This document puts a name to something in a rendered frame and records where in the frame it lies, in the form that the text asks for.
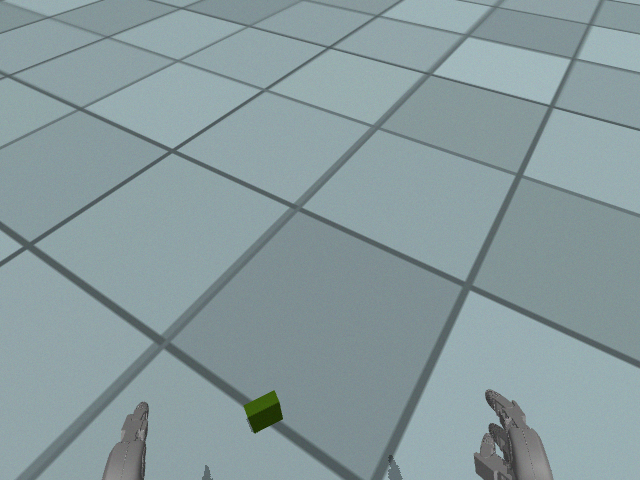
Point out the carton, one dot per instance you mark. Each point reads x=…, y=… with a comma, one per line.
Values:
x=264, y=411

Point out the right robot hand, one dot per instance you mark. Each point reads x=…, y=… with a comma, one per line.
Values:
x=522, y=447

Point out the left robot hand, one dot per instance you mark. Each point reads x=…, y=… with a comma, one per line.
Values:
x=126, y=461

